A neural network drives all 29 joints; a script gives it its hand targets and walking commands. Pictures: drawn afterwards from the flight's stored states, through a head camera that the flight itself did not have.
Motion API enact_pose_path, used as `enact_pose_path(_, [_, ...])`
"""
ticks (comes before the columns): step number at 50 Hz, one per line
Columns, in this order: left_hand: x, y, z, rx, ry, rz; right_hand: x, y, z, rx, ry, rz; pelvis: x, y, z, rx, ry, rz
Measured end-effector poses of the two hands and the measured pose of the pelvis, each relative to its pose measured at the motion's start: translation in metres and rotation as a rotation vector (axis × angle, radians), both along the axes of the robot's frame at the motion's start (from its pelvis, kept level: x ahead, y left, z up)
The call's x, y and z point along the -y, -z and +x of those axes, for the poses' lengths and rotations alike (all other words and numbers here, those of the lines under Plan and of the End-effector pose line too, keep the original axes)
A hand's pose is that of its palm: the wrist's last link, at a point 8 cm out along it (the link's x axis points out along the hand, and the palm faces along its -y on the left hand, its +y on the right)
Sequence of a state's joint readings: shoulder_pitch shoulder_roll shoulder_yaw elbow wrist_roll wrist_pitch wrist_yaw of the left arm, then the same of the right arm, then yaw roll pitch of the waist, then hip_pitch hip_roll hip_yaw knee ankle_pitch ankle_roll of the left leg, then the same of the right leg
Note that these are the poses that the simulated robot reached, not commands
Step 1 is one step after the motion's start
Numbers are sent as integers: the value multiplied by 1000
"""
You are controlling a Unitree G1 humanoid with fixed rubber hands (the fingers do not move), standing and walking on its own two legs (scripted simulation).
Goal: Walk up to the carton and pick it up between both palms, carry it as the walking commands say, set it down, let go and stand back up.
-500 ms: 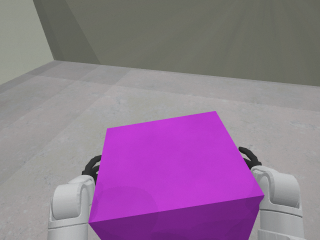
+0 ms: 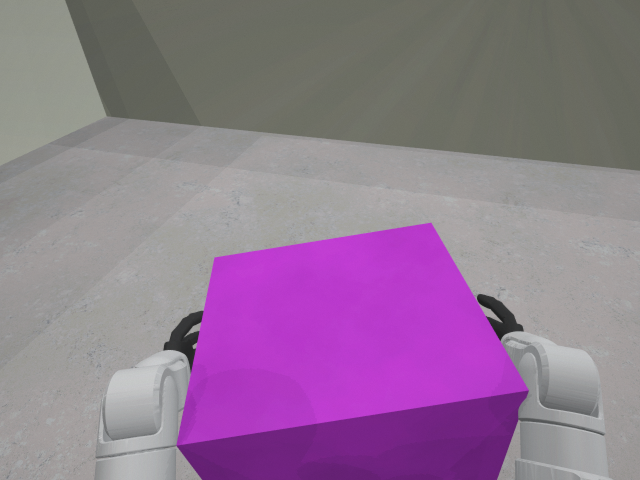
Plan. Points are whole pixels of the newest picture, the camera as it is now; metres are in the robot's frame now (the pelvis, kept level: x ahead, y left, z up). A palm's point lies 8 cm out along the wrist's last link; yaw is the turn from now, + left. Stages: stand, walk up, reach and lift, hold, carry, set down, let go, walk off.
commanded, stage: carry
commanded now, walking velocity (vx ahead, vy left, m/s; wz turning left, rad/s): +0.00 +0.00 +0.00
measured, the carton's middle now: (345, 384) +0.27 -0.01 +0.03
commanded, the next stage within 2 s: none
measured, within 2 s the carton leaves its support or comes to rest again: neither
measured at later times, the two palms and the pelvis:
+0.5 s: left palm (191, 363) +0.26 +0.17 +0.08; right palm (510, 353) +0.27 -0.21 +0.08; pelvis +0.01 -0.01 +0.00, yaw +0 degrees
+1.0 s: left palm (250, 366) +0.27 +0.11 +0.06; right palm (547, 357) +0.29 -0.27 +0.05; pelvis +0.02 -0.08 -0.01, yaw +1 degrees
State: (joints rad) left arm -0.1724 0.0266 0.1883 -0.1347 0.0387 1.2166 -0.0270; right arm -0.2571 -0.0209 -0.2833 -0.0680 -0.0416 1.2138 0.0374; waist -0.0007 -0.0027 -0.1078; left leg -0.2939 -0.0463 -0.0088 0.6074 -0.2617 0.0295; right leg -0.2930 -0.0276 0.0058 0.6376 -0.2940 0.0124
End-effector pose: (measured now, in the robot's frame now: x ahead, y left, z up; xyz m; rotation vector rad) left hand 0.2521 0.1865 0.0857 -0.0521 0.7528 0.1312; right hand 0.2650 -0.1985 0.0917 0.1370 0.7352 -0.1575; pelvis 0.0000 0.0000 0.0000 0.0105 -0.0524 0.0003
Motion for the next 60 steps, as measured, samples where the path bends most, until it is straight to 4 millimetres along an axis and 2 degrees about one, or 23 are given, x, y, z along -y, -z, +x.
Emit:
enact_pose_path(16, [-5, 3, 7, -5, 0, -5, -5, 1, 6, -4, 0, -6, -4, -1, 5, -13, 1, -6])
enact_pose_path(21, [-1, 2, 8, -5, 1, 5, -1, 5, 6, -4, 2, 5, 1, 0, 5, -14, 2, 0])
enact_pose_path(25, [12, 1, 9, -6, 2, 23, 12, 11, 7, -6, 4, 23, 13, 1, 6, -16, 4, 15])
enact_pose_path(31, [44, 3, 14, -41, 20, 62, 43, 29, 5, -41, 23, 63, 39, 1, 6, -30, 24, 20])
enact_pose_path(35, [62, 4, 19, -51, 31, 52, 61, 28, 4, -50, 36, 57, 51, 0, 9, -45, 1, 24])
enact_pose_path(41, [69, 5, 27, -28, 22, 45, 68, 26, 16, -29, 24, 45, 60, 1, 12, -92, -24, 11])
enact_pose_path(48, [71, 26, 23, -69, -7, 28, 70, 40, 22, -68, 7, 34, 71, 5, 14, -116, -21, 8])
enact_pose_path(54, [97, 26, 26, -64, -18, 45, 95, 47, 29, -64, 6, 56, 100, 7, 21, -131, -6, 16])
enact_pose_path(60, [123, 15, 32, -34, -11, 57, 121, 40, 33, -34, 8, 61, 123, 3, 22, -144, -18, 43])
